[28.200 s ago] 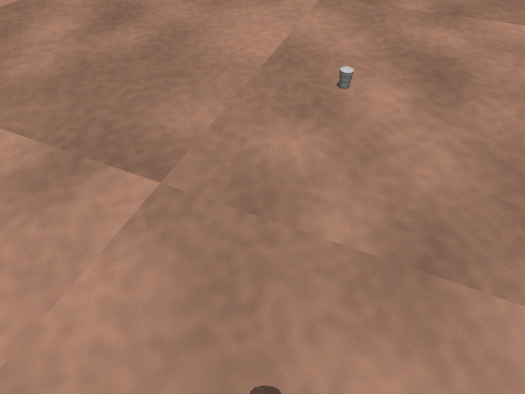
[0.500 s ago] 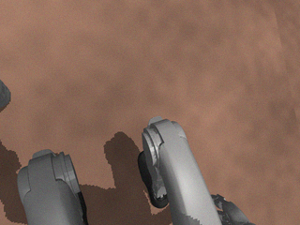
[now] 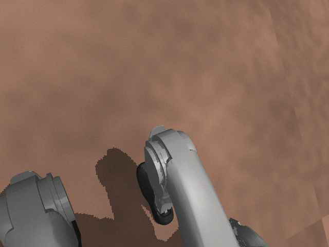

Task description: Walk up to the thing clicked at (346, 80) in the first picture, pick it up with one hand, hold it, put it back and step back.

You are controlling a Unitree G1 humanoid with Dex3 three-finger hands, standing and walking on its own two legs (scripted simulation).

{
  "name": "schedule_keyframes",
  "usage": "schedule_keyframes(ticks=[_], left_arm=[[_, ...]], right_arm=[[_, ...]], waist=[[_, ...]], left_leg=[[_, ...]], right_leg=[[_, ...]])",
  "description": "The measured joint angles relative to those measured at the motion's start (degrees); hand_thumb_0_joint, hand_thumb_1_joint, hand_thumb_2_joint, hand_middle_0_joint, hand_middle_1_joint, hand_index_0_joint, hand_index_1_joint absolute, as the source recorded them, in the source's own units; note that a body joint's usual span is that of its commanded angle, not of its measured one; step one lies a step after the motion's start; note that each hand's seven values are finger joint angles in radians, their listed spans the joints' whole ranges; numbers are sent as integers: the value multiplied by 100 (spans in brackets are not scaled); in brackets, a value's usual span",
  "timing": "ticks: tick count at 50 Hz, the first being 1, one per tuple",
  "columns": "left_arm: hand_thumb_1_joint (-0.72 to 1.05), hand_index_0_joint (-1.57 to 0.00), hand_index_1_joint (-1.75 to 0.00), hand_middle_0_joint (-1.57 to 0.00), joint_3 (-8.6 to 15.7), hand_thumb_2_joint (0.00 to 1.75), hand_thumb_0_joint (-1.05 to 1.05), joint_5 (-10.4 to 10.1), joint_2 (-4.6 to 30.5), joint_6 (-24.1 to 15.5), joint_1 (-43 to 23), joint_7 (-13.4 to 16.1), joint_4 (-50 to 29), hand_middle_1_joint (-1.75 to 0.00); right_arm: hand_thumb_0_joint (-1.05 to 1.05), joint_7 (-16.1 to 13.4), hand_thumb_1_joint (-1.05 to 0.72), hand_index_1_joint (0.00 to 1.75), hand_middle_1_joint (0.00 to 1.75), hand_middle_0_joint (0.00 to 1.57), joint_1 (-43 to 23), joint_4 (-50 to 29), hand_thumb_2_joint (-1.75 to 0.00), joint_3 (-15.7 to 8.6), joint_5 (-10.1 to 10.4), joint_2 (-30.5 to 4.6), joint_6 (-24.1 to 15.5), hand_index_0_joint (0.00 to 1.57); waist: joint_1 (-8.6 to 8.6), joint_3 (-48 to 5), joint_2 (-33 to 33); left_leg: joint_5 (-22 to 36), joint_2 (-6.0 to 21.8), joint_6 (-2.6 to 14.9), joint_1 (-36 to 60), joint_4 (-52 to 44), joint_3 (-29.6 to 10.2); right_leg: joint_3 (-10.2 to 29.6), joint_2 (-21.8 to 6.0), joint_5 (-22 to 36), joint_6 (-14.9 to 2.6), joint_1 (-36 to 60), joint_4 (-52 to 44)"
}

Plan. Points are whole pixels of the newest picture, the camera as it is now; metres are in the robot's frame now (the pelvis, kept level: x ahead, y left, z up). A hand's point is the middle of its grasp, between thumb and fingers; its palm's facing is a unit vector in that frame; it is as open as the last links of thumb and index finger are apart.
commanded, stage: rest palm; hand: left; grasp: from above
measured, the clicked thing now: out of the picture +0.49 +0.32 -0.24
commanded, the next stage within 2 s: close in 0.80 s
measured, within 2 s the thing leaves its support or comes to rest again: neither
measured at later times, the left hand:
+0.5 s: hand out of the picture +0.47 +0.32 -0.20, palm faces -0.43 -0.12 -0.90, open 14.1 cm
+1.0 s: hand out of the picture +0.48 +0.32 -0.20, palm faces -0.42 -0.11 -0.90, open 13.5 cm
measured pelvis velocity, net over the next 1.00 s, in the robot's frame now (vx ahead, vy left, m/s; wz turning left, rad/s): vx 0.00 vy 0.00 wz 0.00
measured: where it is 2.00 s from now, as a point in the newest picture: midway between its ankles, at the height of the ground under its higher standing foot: (119, 228)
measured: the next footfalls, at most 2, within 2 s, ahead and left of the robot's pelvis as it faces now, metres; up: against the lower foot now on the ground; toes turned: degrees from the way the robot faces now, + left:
none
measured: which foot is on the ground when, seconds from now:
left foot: down 0.00-1.00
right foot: down 0.00-1.00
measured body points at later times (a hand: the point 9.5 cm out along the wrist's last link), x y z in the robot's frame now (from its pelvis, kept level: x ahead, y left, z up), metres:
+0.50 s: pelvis +0.00 +0.00 +0.00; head +0.25 +0.12 +0.36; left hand +0.49 +0.32 -0.15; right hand +0.04 -0.25 -0.07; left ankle +0.07 +0.13 -0.27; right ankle +0.12 -0.14 -0.27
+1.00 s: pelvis +0.00 +0.00 +0.00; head +0.26 +0.11 +0.35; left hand +0.50 +0.32 -0.15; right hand +0.04 -0.25 -0.06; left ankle +0.07 +0.13 -0.27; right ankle +0.12 -0.14 -0.27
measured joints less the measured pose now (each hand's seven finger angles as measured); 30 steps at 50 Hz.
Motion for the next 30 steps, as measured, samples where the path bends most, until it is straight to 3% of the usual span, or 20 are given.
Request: schedule_keyframes(ticks=[14, 30], left_arm=[[-54, -8, -105, -5, -27, 97, -1, -358, -18, 133, 167, -245, -169, -106], [-51, -5, -109, -7, -286, 103, -1, -381, -60, -8, 135, -197, -97, -110]], right_arm=[[0, 83, -92, 30, 30, 20, 34, -65, -91, 139, 15, 45, -74, 20], [0, 112, -93, 30, 30, 20, -142, -149, -91, 212, -55, 42, -59, 20]], waist=[[-29, -23, 2], [55, -40, -13]], left_leg=[[-51, -13, -8, 66, 9, -44], [-27, -35, -24, 87, 13, -74]], right_leg=[[-47, -17, -48, -31, 94, -20], [-71, -29, -36, -25, 127, -22]])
